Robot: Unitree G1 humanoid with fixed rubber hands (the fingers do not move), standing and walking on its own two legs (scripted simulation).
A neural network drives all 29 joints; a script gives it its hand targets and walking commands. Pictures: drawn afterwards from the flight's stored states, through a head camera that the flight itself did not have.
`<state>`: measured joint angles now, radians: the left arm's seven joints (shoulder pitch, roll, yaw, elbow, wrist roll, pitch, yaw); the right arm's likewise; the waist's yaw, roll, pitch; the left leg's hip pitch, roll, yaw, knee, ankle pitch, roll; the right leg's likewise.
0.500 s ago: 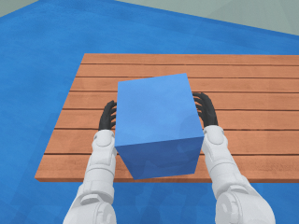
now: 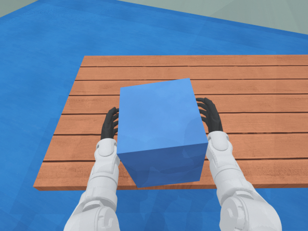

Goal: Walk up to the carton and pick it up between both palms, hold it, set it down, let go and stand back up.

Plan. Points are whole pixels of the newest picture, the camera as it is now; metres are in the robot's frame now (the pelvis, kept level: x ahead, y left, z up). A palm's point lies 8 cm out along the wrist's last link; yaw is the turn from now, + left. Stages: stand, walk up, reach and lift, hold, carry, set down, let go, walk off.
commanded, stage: set down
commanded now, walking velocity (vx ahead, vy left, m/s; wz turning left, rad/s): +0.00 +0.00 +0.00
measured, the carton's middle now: (161, 136) +0.38 -0.01 -0.01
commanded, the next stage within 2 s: none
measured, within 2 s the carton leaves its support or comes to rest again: rests again in 0.34 s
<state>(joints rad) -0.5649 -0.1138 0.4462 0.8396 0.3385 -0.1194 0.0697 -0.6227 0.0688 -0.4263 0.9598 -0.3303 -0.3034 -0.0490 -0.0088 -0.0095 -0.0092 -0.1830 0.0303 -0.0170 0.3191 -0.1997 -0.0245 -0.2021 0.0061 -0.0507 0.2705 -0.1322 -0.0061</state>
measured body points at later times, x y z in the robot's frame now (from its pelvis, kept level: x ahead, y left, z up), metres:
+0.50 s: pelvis +0.00 +0.00 +0.00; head +0.04 +0.01 +0.45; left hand +0.38 +0.14 +0.03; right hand +0.39 -0.16 +0.04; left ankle -0.03 +0.13 -0.75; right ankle +0.00 -0.11 -0.75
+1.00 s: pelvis -0.01 +0.00 +0.00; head +0.05 +0.01 +0.44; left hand +0.39 +0.13 +0.02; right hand +0.38 -0.16 +0.03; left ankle -0.03 +0.13 -0.75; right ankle +0.00 -0.11 -0.75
